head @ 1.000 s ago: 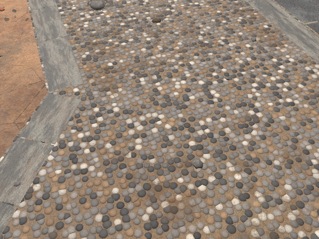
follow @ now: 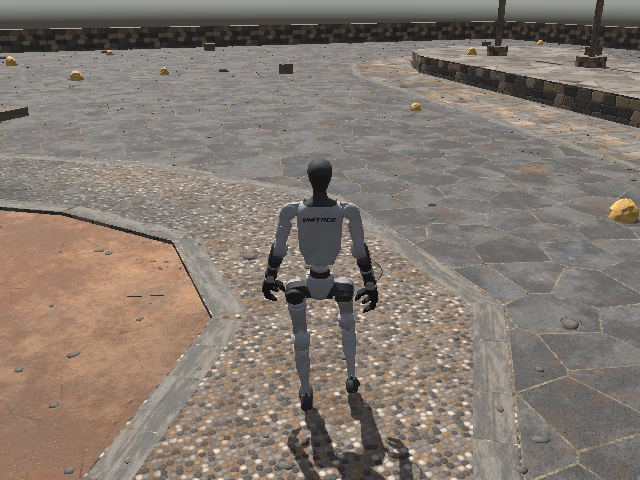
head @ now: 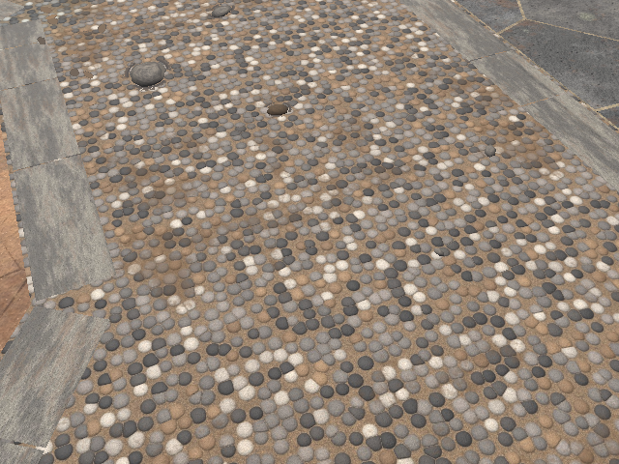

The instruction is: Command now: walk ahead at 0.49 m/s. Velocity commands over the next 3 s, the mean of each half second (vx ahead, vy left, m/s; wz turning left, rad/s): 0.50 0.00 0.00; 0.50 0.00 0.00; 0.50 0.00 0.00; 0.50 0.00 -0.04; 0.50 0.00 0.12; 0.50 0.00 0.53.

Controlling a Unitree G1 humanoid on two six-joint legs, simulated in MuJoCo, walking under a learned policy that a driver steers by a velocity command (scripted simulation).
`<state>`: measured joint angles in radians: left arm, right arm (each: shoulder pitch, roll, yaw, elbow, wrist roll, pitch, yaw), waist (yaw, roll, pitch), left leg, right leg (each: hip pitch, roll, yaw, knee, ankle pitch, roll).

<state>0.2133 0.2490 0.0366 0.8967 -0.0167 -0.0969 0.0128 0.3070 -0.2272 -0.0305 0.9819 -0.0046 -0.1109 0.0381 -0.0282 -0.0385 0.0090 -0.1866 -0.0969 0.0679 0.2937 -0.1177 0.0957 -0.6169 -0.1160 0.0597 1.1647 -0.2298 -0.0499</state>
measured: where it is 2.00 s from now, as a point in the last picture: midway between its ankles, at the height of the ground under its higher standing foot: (323, 253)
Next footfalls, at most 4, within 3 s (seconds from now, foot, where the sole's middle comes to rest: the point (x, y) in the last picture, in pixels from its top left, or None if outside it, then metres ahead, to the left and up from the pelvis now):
0.32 right None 0.35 -0.17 -0.78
0.88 left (283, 397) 0.67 0.07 -0.78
1.46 right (371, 285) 0.98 -0.17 -0.78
2.02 left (278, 205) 1.28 0.08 -0.78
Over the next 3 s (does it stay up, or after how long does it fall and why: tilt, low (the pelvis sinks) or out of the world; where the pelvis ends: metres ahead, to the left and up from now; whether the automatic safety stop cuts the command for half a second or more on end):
stays up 1.59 -0.01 -0.02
